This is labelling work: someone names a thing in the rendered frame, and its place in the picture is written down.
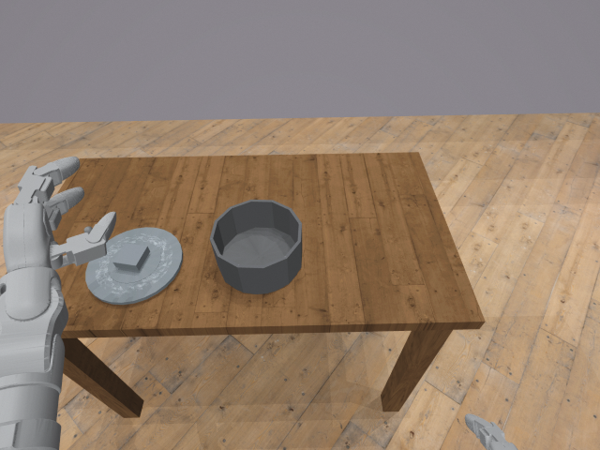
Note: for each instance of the table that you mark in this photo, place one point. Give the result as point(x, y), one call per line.
point(377, 255)

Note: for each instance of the pot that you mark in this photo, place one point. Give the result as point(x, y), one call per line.
point(258, 246)

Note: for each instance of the right robot hand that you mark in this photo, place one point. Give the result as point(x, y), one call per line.
point(490, 435)

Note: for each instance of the left robot hand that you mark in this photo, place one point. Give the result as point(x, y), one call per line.
point(29, 222)

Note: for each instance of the robot left forearm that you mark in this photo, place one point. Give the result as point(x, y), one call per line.
point(33, 315)

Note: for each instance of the lid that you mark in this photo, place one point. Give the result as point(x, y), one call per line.
point(119, 286)

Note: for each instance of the knob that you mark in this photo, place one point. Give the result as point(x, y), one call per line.
point(131, 257)

